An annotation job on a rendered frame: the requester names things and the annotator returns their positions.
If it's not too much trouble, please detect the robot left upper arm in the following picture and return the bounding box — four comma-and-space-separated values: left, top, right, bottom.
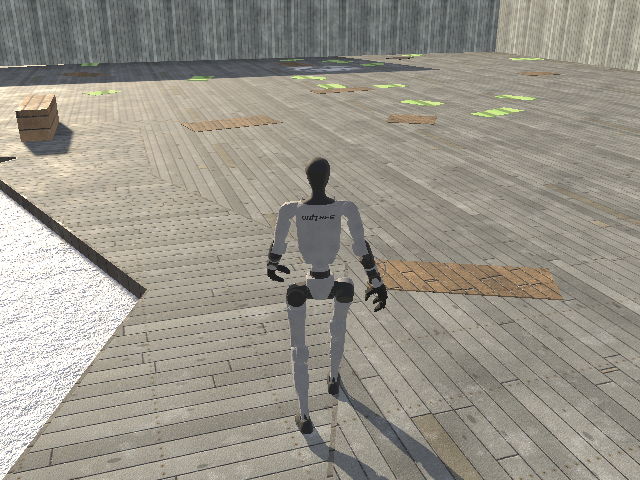
271, 201, 298, 255

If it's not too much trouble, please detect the robot left hand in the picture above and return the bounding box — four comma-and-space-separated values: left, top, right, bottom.
267, 265, 290, 282

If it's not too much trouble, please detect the robot left thigh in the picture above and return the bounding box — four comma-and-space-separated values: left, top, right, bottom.
286, 281, 309, 365

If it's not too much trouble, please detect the robot right hand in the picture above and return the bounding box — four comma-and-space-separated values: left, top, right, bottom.
365, 284, 388, 312

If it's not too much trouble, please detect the robot right forearm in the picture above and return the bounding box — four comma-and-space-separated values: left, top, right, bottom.
359, 240, 383, 288

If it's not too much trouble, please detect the robot right thigh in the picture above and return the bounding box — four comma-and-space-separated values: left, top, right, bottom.
329, 277, 354, 337

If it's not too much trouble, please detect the robot left forearm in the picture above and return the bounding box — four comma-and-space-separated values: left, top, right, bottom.
267, 240, 282, 270

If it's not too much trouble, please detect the robot right upper arm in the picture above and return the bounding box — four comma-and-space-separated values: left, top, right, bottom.
339, 200, 369, 257

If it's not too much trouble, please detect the robot thigh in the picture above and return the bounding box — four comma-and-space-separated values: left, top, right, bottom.
329, 277, 354, 337
286, 281, 309, 365

